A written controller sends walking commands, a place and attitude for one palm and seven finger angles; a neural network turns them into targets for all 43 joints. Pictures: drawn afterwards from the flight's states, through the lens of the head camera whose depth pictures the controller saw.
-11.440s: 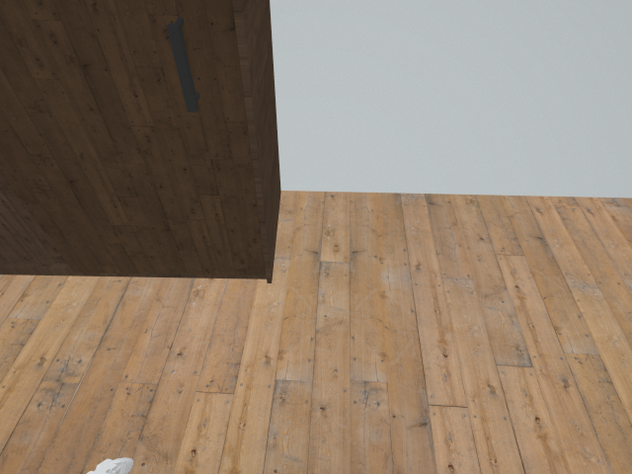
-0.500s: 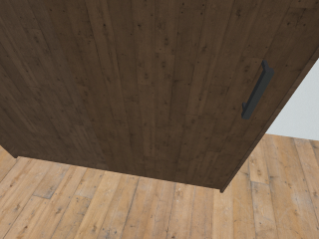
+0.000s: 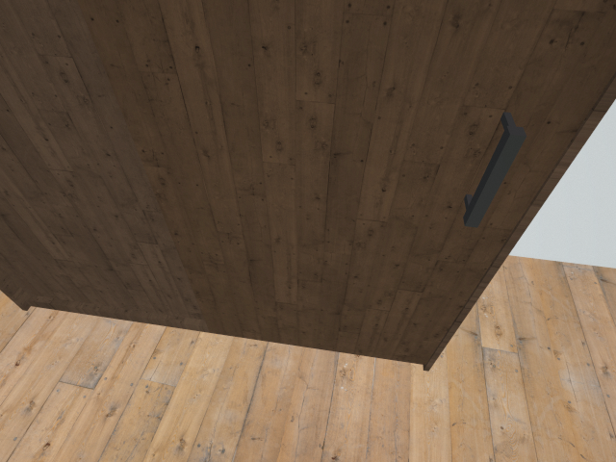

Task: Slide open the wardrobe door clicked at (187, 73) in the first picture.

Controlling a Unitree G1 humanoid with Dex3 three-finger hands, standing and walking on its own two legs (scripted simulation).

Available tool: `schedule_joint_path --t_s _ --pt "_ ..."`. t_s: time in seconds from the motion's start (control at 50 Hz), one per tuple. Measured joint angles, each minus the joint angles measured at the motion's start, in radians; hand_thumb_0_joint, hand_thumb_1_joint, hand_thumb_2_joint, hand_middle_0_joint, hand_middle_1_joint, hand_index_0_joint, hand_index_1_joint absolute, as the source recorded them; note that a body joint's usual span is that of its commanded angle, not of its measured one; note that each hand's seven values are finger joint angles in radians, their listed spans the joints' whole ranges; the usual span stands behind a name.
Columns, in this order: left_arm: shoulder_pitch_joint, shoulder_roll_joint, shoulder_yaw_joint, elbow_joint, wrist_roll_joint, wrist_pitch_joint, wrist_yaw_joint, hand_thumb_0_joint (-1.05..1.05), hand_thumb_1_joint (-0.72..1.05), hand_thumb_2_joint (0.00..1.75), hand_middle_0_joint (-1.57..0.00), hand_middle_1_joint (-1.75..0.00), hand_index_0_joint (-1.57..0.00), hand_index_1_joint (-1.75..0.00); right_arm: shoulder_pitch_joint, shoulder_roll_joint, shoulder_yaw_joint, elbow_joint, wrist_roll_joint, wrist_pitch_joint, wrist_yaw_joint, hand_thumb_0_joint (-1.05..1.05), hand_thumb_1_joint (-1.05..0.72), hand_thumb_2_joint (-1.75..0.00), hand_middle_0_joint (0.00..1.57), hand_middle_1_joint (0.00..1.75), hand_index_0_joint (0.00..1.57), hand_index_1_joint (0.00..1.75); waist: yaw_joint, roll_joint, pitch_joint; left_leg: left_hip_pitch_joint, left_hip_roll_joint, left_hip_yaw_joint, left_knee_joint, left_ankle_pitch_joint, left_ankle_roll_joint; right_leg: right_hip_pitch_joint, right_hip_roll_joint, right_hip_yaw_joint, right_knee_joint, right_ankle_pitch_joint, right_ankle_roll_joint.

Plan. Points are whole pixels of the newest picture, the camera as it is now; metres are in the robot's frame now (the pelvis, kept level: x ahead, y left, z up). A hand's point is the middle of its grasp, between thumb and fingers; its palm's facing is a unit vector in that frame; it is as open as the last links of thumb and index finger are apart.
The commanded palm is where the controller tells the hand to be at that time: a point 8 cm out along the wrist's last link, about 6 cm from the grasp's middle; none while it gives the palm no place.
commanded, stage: shuffle to correct the standing spot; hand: right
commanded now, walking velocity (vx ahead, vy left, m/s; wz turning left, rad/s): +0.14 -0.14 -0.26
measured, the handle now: (488, 173) +0.53 -0.26 +0.10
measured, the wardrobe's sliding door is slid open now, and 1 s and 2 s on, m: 0.00 0.00 0.00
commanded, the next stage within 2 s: come to a stop and stand still in 0.22 s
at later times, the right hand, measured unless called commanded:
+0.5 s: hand out of the picture +0.13 -0.21 -0.17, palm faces +0.09 +0.97 -0.22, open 7.3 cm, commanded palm none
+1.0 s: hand out of the picture +0.07 -0.26 -0.17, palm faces +0.09 +0.96 -0.25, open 7.4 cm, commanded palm none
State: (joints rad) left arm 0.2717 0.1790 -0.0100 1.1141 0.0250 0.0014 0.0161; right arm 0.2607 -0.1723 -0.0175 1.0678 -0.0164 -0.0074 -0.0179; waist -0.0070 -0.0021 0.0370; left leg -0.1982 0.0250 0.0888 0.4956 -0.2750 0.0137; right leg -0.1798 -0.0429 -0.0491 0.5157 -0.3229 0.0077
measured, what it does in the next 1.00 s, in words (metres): steps on the spot: left foot, then right foot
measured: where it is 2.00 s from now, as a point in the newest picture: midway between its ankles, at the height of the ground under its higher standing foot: outside the picture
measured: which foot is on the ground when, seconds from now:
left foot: down 0.00-0.14, up 0.16-0.50, down 0.52-1.00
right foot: down 0.00-0.54, up 0.56-0.84, down 0.86-1.00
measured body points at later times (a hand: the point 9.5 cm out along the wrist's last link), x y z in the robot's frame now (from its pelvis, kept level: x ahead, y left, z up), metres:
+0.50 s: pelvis +0.07 -0.03 +0.00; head +0.11 -0.02 +0.45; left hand +0.04 +0.16 -0.17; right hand +0.12 -0.26 -0.15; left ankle +0.12 +0.06 -0.73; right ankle +0.01 -0.12 -0.74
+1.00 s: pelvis +0.06 -0.07 -0.01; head +0.05 -0.05 +0.44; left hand +0.14 +0.17 -0.15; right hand +0.07 -0.31 -0.16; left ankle +0.13 +0.06 -0.74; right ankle +0.04 -0.16 -0.74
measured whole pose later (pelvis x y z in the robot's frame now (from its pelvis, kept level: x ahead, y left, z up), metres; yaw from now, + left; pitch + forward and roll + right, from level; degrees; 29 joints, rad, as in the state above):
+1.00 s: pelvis +0.06 -0.07 -0.01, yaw -3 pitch -2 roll -1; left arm 0.26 0.21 0.03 0.89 0.03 0.02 0.01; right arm 0.30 -0.19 -0.01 0.99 -0.03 0.04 -0.02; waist -0.02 -0.02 0.01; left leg -0.35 0.06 0.04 0.61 -0.23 0.01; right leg -0.22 0.00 -0.10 0.60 -0.35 -0.04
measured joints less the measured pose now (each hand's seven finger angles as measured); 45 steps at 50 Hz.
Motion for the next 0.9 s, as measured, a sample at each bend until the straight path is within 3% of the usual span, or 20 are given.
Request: schedule_joint_path --t_s 0.08,0.14,0.2,0.26,0.3,0.38,0.48,0.52,0.6,0.68,0.76,0.82,0.86,0.9 --pt "0.027 -0.005 0.011 -0.012 0.0 0.018 -0.009 0.0 0.91 0.9 -0.2 -0.3 -0.2 -0.3 0.027 0.006 -0.022 -0.025 -0.008 0.001 -0.001 0.01 -0.9 -0.89 0.2 0.3 0.2 0.3 -0.01 0.013 0.001 0.0 0.021 0.026 0.016 -0.021 -0.009 -0.077 0.004 -0.014 0.134 -0.093 -0.014" --pt "0.044 -0.011 0.015 -0.03 -0.001 0.006 -0.013 0.0 0.91 0.9 -0.2 -0.3 -0.2 -0.3 0.05 -0.003 -0.035 -0.029 -0.007 0.011 0.0 0.0 -0.9 -0.89 0.2 0.3 0.2 0.3 -0.012 0.041 0.009 -0.012 0.053 0.03 0.073 -0.059 -0.026 -0.064 0.018 -0.041 0.052 0.003 -0.02" --pt "0.061 -0.018 0.02 -0.054 0.008 -0.009 -0.008 0.0 0.91 0.9 -0.2 -0.3 -0.2 -0.3 0.065 -0.009 -0.043 -0.017 -0.011 0.04 0.002 0.01 -0.9 -0.89 0.2 0.3 0.2 0.3 -0.008 0.053 0.001 -0.108 0.056 -0.004 0.31 -0.227 0.0 -0.065 0.034 -0.06 0.068 0.003 -0.049" --pt "0.082 -0.035 0.014 -0.064 0.008 -0.024 0.002 0.0 0.91 0.9 -0.2 -0.3 -0.2 -0.3 0.056 -0.013 -0.047 -0.007 -0.016 0.04 0.008 0.01 -0.9 -0.89 0.2 0.3 0.2 0.3 0.006 0.053 -0.004 -0.221 0.048 -0.018 0.546 -0.18 0.011 -0.029 0.049 -0.064 0.001 0.01 -0.061" --pt "0.096 -0.048 0.007 -0.059 0.007 -0.036 0.008 0.0 0.91 0.9 -0.2 -0.3 -0.2 -0.3 0.041 -0.012 -0.046 -0.012 -0.016 0.032 0.012 0.01 -0.91 -0.89 0.2 0.3 0.2 0.3 0.006 0.051 -0.002 -0.265 0.052 -0.012 0.591 -0.13 0.004 0.003 0.06 -0.064 -0.057 0.033 -0.062" --pt "0.116 -0.07 -0.002 -0.048 0.008 -0.048 0.012 0.0 0.91 0.9 -0.2 -0.3 -0.2 -0.3 0.0 0.006 -0.037 -0.034 -0.012 0.022 0.01 0.01 -0.91 -0.89 0.2 0.3 0.2 0.3 0.009 0.03 0.007 -0.283 0.049 0.003 0.5 -0.113 -0.008 0.055 0.07 -0.058 -0.127 0.05 -0.066" --pt "0.112 -0.089 -0.004 -0.036 0.007 -0.035 0.017 0.0 0.91 0.9 -0.2 -0.3 -0.2 -0.3 -0.06 0.017 -0.031 -0.062 -0.004 0.014 -0.008 0.01 -0.93 -0.89 0.2 0.3 0.2 0.3 0.021 0.014 0.037 -0.202 0.029 -0.003 0.217 -0.034 -0.014 0.079 0.076 -0.049 -0.098 0.01 -0.049" --pt "0.111 -0.093 0.0 -0.032 0.0 -0.03 0.017 0.0 0.91 0.9 -0.2 -0.3 -0.2 -0.3 -0.069 0.02 -0.023 -0.076 -0.004 0.0 -0.011 0.01 -0.92 -0.89 0.2 0.3 0.2 0.3 0.017 0.018 0.041 -0.142 0.031 -0.009 0.087 0.093 -0.004 0.07 0.083 -0.052 -0.042 -0.032 -0.038" --pt "0.059 -0.075 0.025 -0.033 -0.016 0.0 0.018 0.0 0.91 0.9 -0.2 -0.3 -0.2 -0.3 -0.092 0.042 -0.014 -0.081 -0.002 -0.021 -0.02 0.0 -0.92 -0.89 0.2 0.3 0.2 0.3 0.031 -0.018 0.053 -0.142 0.016 0.018 0.128 0.003 0.04 -0.026 0.059 -0.018 0.192 -0.186 -0.013" --pt "-0.012 -0.058 0.042 -0.045 -0.014 0.025 0.019 0.0 0.91 0.9 -0.2 -0.3 -0.2 -0.3 -0.107 0.034 -0.021 -0.1 -0.007 -0.013 -0.028 -0.01 -0.93 -0.89 0.2 0.3 0.2 0.3 0.013 0.001 0.056 -0.13 0.017 0.025 0.088 0.027 0.043 -0.131 0.047 0.014 0.383 -0.214 0.005" --pt "-0.057 -0.022 0.056 -0.072 -0.01 0.031 0.012 0.01 0.93 0.9 -0.2 -0.3 -0.2 -0.3 -0.098 0.016 -0.028 -0.11 -0.015 0.003 -0.023 -0.01 -0.93 -0.89 0.2 0.3 0.2 0.3 -0.004 0.027 0.046 -0.136 0.021 0.015 0.058 0.056 0.038 -0.156 0.034 0.014 0.343 -0.174 0.017" --pt "-0.074 -0.008 0.056 -0.1 -0.01 0.019 0.009 0.01 0.93 0.9 -0.2 -0.3 -0.2 -0.3 -0.077 -0.004 -0.034 -0.105 -0.015 0.015 -0.018 0.0 -0.92 -0.89 0.2 0.3 0.2 0.3 -0.011 0.05 0.038 -0.148 0.025 0.002 0.064 0.066 0.027 -0.112 0.031 0.003 0.192 -0.096 0.017" --pt "-0.065 0.017 0.058 -0.137 -0.01 0.014 0.006 0.01 0.93 0.9 -0.2 -0.3 -0.2 -0.3 -0.051 -0.004 -0.018 -0.093 -0.007 0.021 -0.028 0.0 -0.92 -0.89 0.2 0.3 0.2 0.3 0.0 0.024 0.018 -0.161 0.016 0.01 0.091 0.058 0.012 -0.067 0.014 -0.006 0.075 -0.034 0.013" --pt "-0.053 0.03 0.06 -0.169 -0.001 0.015 0.008 0.01 0.92 0.9 -0.2 -0.3 -0.2 -0.3 -0.028 -0.007 -0.008 -0.081 -0.003 0.034 -0.027 0.0 -0.91 -0.89 0.2 0.3 0.2 0.3 0.002 0.014 0.007 -0.165 0.027 -0.001 0.124 0.041 0.0 -0.069 0.024 -0.017 0.1 -0.016 -0.01"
